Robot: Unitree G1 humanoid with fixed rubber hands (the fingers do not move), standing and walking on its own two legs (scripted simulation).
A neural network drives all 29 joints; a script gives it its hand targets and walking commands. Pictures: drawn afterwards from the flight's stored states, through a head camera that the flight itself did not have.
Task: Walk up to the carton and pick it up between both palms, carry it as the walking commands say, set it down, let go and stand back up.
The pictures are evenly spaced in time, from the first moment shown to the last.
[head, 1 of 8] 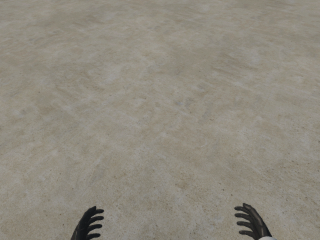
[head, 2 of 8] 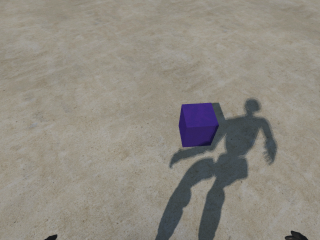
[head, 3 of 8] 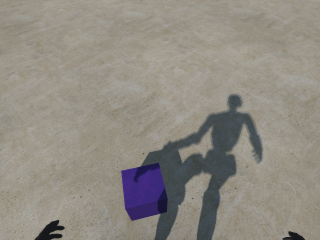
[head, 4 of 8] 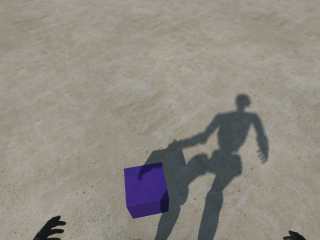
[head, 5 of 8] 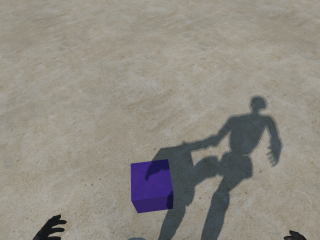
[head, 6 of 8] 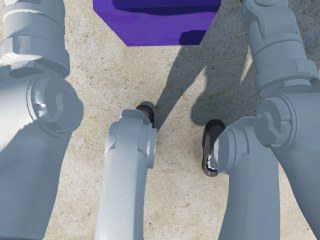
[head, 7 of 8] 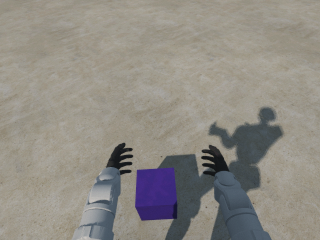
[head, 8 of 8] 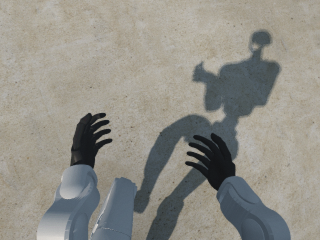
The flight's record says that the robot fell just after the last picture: yes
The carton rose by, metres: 0.06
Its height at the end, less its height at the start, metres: -0.02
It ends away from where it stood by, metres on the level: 1.93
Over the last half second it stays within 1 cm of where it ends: yes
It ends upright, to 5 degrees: no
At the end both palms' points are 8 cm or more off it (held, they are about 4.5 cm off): yes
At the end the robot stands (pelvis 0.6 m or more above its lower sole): no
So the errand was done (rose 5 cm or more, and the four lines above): no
